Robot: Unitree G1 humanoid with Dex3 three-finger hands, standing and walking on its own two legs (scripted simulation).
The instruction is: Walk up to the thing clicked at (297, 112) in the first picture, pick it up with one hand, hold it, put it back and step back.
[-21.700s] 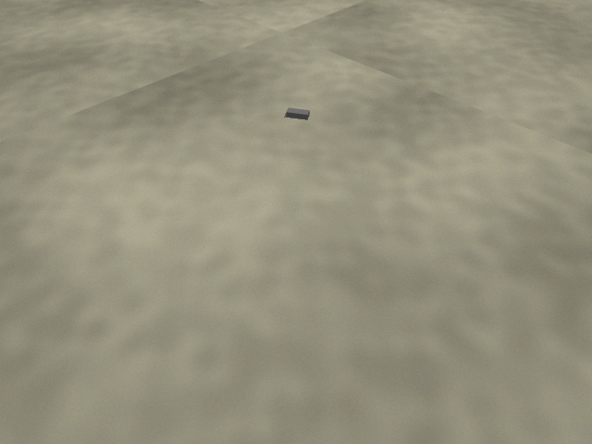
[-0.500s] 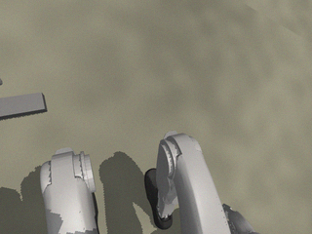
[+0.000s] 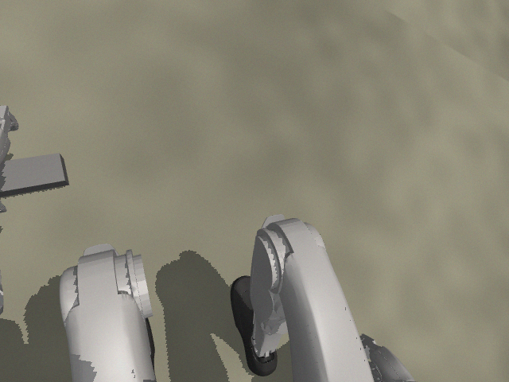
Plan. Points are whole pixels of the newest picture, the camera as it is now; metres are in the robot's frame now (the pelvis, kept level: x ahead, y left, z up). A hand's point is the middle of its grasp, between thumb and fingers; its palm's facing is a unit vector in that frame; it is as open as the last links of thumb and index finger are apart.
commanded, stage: approach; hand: left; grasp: from above
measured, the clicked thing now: (21, 176) +0.47 +0.33 -0.30
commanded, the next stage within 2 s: close in in 0.44 s
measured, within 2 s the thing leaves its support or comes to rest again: neither
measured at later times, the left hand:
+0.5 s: hand out of the picture +0.43 +0.34 -0.19, palm faces -0.51 -0.13 -0.85, open 14.0 cm
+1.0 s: hand (14, 173) +0.45 +0.32 -0.24, palm faces -0.45 -0.14 -0.88, open 14.2 cm
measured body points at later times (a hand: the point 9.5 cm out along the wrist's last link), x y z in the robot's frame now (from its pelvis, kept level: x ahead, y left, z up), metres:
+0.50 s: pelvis +0.00 +0.00 +0.00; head +0.26 +0.08 +0.36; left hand +0.46 +0.34 -0.14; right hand +0.04 -0.27 -0.09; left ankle +0.07 +0.12 -0.28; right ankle +0.10 -0.12 -0.28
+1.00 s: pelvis +0.00 +0.00 -0.01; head +0.27 +0.11 +0.33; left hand +0.47 +0.32 -0.18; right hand +0.06 -0.26 -0.08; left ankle +0.07 +0.12 -0.28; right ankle +0.10 -0.12 -0.28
